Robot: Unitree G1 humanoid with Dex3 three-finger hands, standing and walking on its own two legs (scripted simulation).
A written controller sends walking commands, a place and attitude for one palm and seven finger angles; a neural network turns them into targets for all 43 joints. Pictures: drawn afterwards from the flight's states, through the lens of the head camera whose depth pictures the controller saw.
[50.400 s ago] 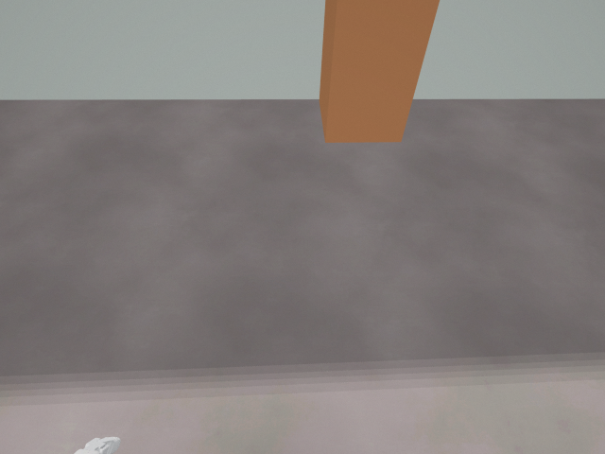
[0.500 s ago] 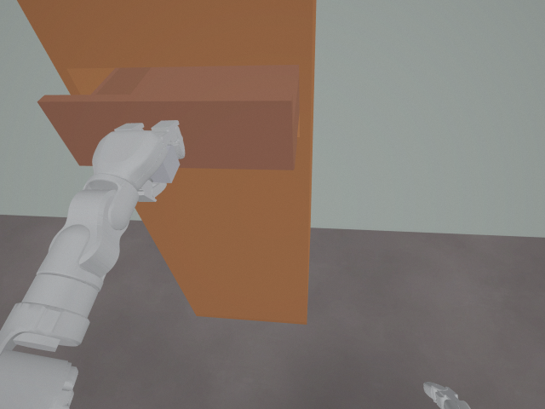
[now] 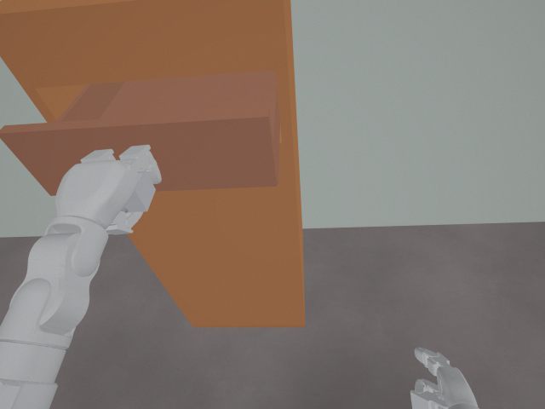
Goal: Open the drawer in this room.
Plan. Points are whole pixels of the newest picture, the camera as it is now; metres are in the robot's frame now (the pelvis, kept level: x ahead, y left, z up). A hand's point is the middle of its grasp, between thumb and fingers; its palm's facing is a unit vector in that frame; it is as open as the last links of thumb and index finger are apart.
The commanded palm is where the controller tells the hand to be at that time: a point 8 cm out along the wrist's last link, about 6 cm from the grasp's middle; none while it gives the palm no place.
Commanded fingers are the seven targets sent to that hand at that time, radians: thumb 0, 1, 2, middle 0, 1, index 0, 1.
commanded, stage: pull the drawer open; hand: left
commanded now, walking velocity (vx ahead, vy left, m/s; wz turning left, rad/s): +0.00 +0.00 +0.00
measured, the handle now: (136, 180) +0.38 +0.22 +0.17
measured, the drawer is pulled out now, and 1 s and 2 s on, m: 0.12 0.14 0.14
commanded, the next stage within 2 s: relax the arm and regain balance in 0.72 s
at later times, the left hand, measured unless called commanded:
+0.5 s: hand (123, 211) +0.34 +0.23 +0.15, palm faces +0.11 -0.06 -0.99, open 7.7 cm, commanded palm +0.31 +0.23 +0.20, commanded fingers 0.00 0.90 0.90 -0.40 -1.35 -0.40 -1.35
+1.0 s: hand (130, 233) +0.31 +0.21 +0.14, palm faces +0.24 -0.82 -0.52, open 13.8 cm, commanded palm none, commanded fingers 0.00 -0.50 0.30 -0.15 -0.30 -0.15 -0.30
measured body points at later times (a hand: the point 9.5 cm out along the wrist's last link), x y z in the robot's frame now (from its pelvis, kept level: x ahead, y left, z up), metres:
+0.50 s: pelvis +0.02 +0.00 +0.00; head +0.03 -0.04 +0.45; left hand +0.32 +0.23 +0.21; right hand +0.27 -0.17 -0.10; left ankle -0.04 +0.11 -0.74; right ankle +0.04 -0.11 -0.74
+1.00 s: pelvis +0.00 +0.00 -0.01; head -0.02 -0.05 +0.44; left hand +0.29 +0.25 +0.17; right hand +0.13 -0.28 -0.14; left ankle -0.04 +0.11 -0.74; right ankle +0.04 -0.11 -0.74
